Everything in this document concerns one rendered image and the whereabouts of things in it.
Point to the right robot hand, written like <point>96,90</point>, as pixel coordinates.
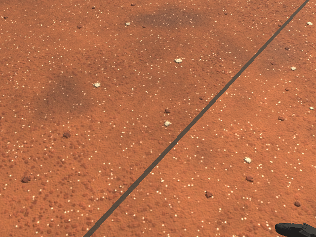
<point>295,230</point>

